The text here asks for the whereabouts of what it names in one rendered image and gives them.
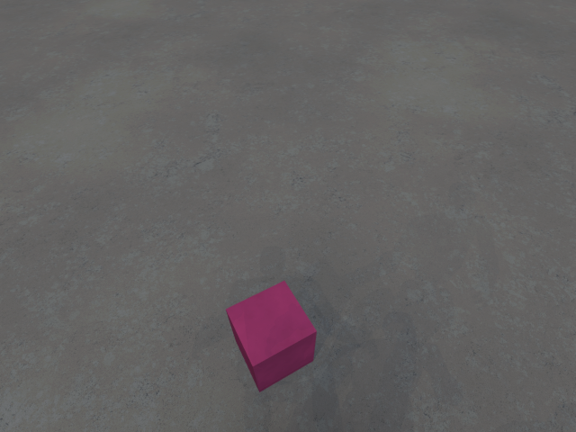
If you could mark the carton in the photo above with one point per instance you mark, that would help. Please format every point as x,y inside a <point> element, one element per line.
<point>273,333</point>

